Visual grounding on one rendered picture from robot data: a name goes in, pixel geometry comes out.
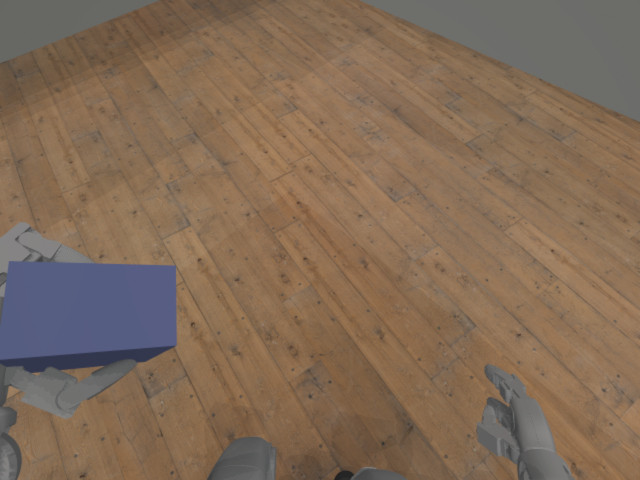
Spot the left robot thigh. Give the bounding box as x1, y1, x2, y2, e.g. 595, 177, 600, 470
207, 437, 276, 480

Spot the robot right forearm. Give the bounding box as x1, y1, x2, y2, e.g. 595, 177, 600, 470
517, 449, 576, 480

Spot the left robot hand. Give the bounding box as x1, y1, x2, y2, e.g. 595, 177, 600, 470
0, 222, 137, 419

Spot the right robot hand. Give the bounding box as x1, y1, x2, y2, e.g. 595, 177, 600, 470
477, 364, 557, 465

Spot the robot left forearm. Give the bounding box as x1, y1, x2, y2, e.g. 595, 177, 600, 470
0, 406, 22, 480

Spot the robot right shin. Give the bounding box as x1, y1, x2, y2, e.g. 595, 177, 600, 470
351, 467, 377, 479

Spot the sponge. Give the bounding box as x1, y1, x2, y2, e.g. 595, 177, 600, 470
0, 261, 177, 373

